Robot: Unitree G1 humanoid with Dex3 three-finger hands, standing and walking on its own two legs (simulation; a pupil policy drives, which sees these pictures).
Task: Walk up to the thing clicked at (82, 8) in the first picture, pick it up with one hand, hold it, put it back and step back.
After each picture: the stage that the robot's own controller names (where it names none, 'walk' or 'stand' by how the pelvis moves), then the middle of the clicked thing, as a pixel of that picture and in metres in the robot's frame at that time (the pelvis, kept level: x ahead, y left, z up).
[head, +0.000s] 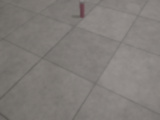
stand; (82, 9) +2.04 +0.00 -0.66
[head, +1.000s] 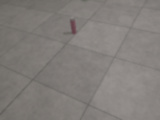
walk; (73, 25) +1.89 +0.27 -0.64
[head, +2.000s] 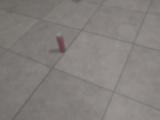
walk; (61, 42) +1.29 +0.34 -0.65
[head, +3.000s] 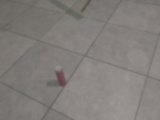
walk; (60, 76) +0.86 +0.28 -0.65
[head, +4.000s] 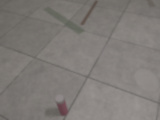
walk; (61, 105) +0.59 +0.22 -0.65
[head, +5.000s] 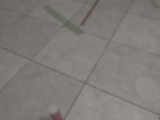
stand; (56, 115) +0.49 +0.25 -0.64
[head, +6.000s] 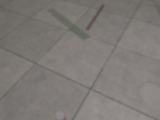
stand; out of the picture +0.46 +0.19 -0.66
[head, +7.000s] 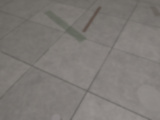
stand; out of the picture +0.45 +0.21 -0.66
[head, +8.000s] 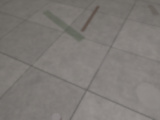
stand; out of the picture +0.46 +0.21 -0.66
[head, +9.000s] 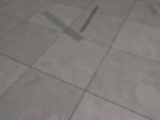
stand; out of the picture +0.45 +0.23 -0.66
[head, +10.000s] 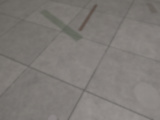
stand; out of the picture +0.44 +0.24 -0.66
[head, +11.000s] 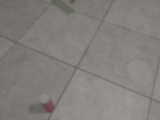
go down; (47, 103) +0.46 +0.24 -0.62
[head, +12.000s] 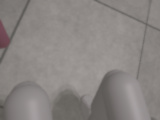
go down; out of the picture +0.53 +0.28 -0.23
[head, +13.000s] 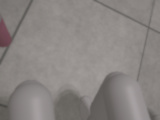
close in; out of the picture +0.53 +0.29 -0.24
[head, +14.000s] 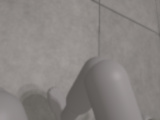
close; out of the picture +0.50 +0.34 -0.17
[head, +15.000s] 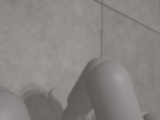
lift; out of the picture +0.46 +0.32 -0.17
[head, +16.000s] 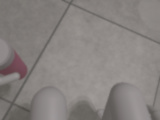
lift; (8, 63) +0.37 +0.25 -0.03
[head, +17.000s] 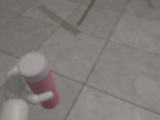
hold; (42, 85) +0.32 +0.15 +0.08
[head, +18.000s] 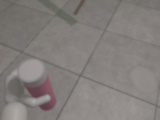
hold; (41, 89) +0.32 +0.16 +0.02
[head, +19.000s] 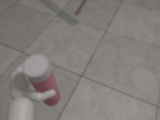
crouch; (45, 84) +0.34 +0.14 +0.03
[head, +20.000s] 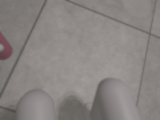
crouch; out of the picture +0.47 +0.24 -0.07
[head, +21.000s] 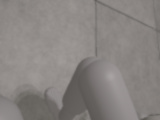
lower; out of the picture +0.46 +0.31 -0.18
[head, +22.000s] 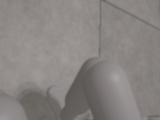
lower; out of the picture +0.46 +0.31 -0.18
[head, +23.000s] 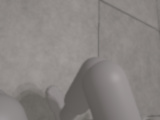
lower; out of the picture +0.46 +0.31 -0.17
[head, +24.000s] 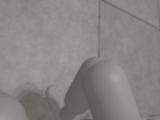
lower; out of the picture +0.46 +0.32 -0.18
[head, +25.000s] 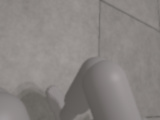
loosen; out of the picture +0.47 +0.30 -0.18
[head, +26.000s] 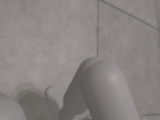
withdraw; out of the picture +0.47 +0.30 -0.18
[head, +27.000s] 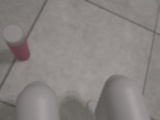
walk; (18, 45) +0.48 +0.24 -0.24
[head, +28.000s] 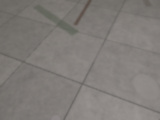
stand; out of the picture +0.42 +0.18 -0.59
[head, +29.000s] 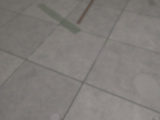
stand; out of the picture +0.42 +0.20 -0.60
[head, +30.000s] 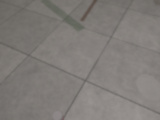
stand; out of the picture +0.42 +0.19 -0.61
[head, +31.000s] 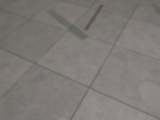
walk; out of the picture +0.43 +0.18 -0.66
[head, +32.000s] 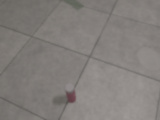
walk; (70, 93) +0.53 +0.12 -0.64
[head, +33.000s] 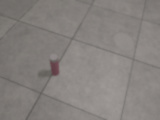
walk; (54, 65) +0.81 +0.19 -0.64
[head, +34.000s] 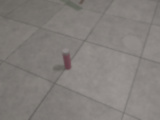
stand; (66, 59) +1.06 +0.21 -0.64
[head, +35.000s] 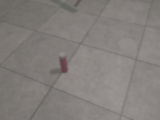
stand; (63, 62) +1.04 +0.21 -0.66
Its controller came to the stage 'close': yes
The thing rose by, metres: 0.68
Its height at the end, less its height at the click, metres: +0.00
